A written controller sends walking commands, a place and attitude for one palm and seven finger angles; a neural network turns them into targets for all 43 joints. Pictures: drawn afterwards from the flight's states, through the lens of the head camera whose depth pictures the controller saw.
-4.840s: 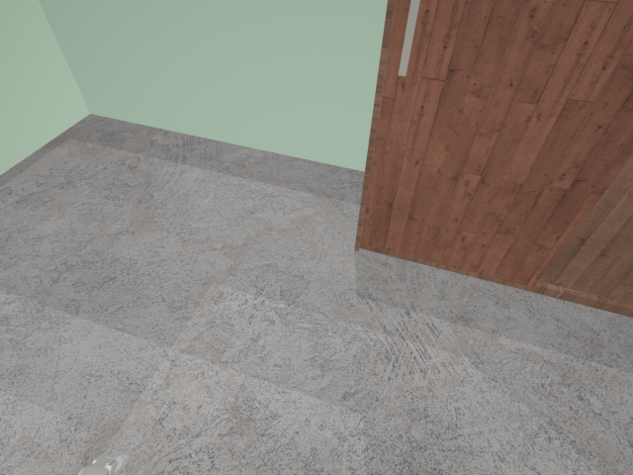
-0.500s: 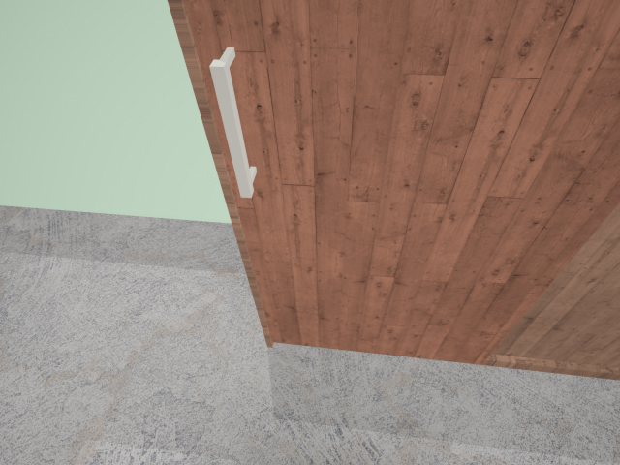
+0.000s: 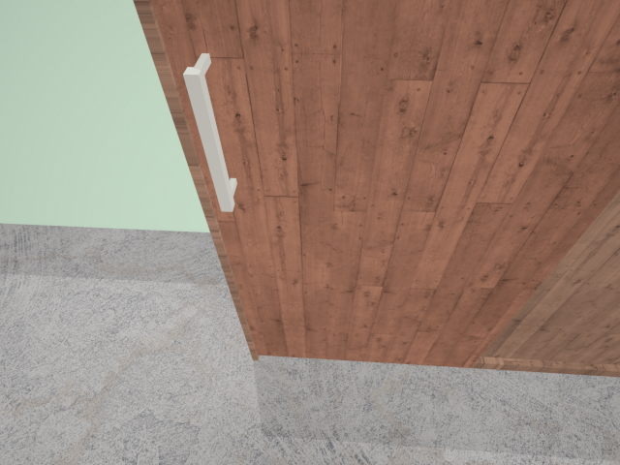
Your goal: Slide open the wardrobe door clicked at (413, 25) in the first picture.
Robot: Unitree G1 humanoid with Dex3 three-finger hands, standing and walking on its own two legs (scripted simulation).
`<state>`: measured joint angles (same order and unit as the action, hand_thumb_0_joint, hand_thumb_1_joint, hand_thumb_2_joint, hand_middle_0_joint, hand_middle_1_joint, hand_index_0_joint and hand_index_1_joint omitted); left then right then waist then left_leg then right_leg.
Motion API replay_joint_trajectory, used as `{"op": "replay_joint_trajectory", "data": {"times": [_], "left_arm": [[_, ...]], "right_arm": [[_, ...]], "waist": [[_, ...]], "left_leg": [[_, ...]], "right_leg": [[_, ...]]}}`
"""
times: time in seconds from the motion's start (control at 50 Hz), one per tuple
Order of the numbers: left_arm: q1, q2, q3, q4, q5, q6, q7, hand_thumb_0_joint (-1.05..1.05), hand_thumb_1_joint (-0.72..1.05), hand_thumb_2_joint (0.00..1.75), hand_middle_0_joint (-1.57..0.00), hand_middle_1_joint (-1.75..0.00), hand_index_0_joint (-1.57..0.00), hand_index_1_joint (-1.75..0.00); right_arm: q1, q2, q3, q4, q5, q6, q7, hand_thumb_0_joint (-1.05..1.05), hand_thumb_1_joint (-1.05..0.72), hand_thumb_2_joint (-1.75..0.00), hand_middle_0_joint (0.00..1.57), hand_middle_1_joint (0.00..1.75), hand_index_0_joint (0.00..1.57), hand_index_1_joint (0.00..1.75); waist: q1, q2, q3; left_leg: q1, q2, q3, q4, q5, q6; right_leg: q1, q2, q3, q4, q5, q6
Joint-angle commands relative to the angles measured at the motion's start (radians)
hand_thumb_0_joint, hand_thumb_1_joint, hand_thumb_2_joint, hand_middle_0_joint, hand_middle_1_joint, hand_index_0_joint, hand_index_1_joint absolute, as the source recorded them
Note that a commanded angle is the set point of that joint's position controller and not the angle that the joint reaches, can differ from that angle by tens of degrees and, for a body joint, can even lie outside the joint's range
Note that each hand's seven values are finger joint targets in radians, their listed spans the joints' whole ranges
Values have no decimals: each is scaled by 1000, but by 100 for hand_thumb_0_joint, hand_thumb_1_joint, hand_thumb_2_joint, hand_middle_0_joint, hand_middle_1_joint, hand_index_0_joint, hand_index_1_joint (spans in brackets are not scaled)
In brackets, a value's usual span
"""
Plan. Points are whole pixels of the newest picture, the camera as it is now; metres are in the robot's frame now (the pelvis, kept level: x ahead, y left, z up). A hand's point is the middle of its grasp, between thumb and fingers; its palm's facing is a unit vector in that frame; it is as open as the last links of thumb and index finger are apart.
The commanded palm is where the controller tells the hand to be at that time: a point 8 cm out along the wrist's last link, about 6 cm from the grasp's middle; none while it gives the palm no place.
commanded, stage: come to a stop and stand still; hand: left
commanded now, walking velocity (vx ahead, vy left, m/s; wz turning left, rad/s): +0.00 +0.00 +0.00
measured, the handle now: (217, 141) +0.52 +0.15 +0.15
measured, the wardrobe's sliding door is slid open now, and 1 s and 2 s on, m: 0.00 0.00 0.00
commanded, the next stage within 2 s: look again from close up in 0.30 s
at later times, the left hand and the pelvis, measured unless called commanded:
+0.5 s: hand out of the picture -0.01 +0.18 -0.17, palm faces +0.01 -0.98 -0.21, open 7.3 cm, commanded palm none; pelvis -0.01 +0.01 +0.00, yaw -1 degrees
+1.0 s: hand out of the picture -0.02 +0.19 -0.17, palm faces -0.01 -0.98 -0.20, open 7.4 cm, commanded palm none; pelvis -0.02 +0.03 +0.00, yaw -1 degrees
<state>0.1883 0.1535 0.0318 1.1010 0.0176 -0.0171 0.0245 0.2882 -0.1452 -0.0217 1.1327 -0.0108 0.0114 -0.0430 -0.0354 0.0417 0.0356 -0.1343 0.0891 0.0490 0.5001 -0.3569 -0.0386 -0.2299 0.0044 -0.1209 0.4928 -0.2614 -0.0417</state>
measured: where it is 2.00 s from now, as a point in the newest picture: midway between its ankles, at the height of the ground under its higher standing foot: outside the picture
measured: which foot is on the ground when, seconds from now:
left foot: down 0.00-1.00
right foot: down 0.00-1.00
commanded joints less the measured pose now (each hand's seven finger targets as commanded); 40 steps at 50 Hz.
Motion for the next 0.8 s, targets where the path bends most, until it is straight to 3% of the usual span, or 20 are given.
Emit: {"op": "replay_joint_trajectory", "data": {"times": [0.0,0.04,0.08,0.18,0.36,0.38,0.4,0.42,0.44,0.46,0.5,0.54,0.62,0.74,0.78], "left_arm": [[63,102,10,-7,-10,-2,7,0,90,90,-20,-30,-20,-30],[65,92,10,-8,-14,-4,8,0,90,90,-20,-30,-20,-30],[81,96,11,-2,-16,-6,11,0,90,90,-20,-30,-20,-30],[90,102,9,8,-13,-7,16,0,90,90,-20,-30,-20,-30],[103,94,-2,17,-10,-4,15,0,90,90,-20,-30,-20,-30],[219,131,0,57,-2,-25,57,0,90,90,-20,-30,-20,-30],[199,171,5,11,-1,-37,48,0,90,90,-20,-30,-20,-30],[153,149,-4,-3,1,-39,37,0,90,90,-20,-30,-20,-30],[103,143,-6,-6,-2,-38,30,0,90,90,-20,-30,-20,-30],[108,119,-10,-15,-6,-33,24,0,90,90,-20,-30,-20,-30],[109,86,-16,-22,-6,-19,18,0,90,90,-20,-30,-20,-30],[109,76,-19,-18,-3,-9,11,0,90,90,-20,-30,-20,-30],[140,67,-28,-5,-5,-3,5,0,90,90,-20,-30,-20,-30],[158,69,-28,1,-6,-4,4,0,90,90,-20,-30,-20,-30],[158,74,-28,0,-7,-6,5,0,90,90,-20,-30,-20,-30]], "right_arm": [[89,-39,-3,4,-5,-11,2,0,-90,-90,20,30,20,30],[88,-47,-2,15,-6,-22,1,0,-90,-90,20,30,20,30],[74,-57,-1,18,-5,-27,-2,0,-90,-90,20,30,20,30],[73,-57,-3,16,-3,-23,-6,0,-90,-90,20,30,20,30],[63,-67,-1,14,-2,-21,-5,0,-90,-90,20,30,20,30],[-38,-119,-12,-57,6,-37,8,0,-90,-90,20,30,20,30],[22,-58,-6,-99,7,-23,12,0,-90,-90,20,30,20,30],[34,-47,-5,-90,3,-22,13,0,-90,-90,20,30,20,30],[79,-25,0,-77,-2,-26,20,0,-90,-90,20,30,20,30],[115,-49,5,-77,-7,-33,22,0,-90,-90,20,30,20,30],[96,-82,6,-95,-9,-38,20,0,-90,-90,20,30,20,30],[76,-80,11,-111,-10,-42,17,0,-90,-90,20,30,20,30],[80,-95,19,-117,-6,-44,15,0,-90,-90,20,30,20,30],[104,-87,24,-94,-7,-48,14,0,-90,-90,20,30,20,30],[110,-84,25,-84,-5,-47,14,0,-90,-90,20,30,20,30]], "waist": [[20,-133,19],[31,-44,-11],[41,2,-44],[40,-16,-50],[36,-44,8],[84,-92,52],[28,-60,-41],[15,-7,-23],[-8,48,-42],[-6,37,-53],[17,-3,-12],[29,37,61],[40,-36,109],[45,-18,74],[44,-49,66]], "left_leg": [[-46,25,-5,-87,168,19],[-34,48,-24,-125,305,20],[-26,55,-17,-124,382,16],[-17,51,-6,-128,367,11],[2,49,-9,-163,295,23],[-135,21,47,88,217,10],[-144,4,-10,93,-58,30],[-100,-7,-2,50,-51,31],[-39,-7,0,-33,53,34],[-35,5,-35,-63,110,44],[-107,40,-66,-108,109,65],[-153,44,-87,-159,103,74],[-187,28,-94,-200,29,79],[-154,21,-85,-212,60,83],[-145,15,-70,-195,71,79]], "right_leg": [[50,-178,156,-177,247,-20],[107,-137,114,-129,337,3],[158,-139,102,-97,440,9],[184,-144,104,-100,512,10],[127,-134,110,-144,377,15],[120,-192,195,-84,841,59],[151,-267,242,-105,706,-13],[85,-248,225,-130,540,-49],[38,-219,172,-101,409,-57],[19,-162,140,-75,199,-34],[14,-111,119,-75,28,-7],[1,-98,107,-52,17,0],[1,-98,114,-61,-7,7],[25,-105,113,-55,38,9],[28,-111,121,-62,40,9]]}}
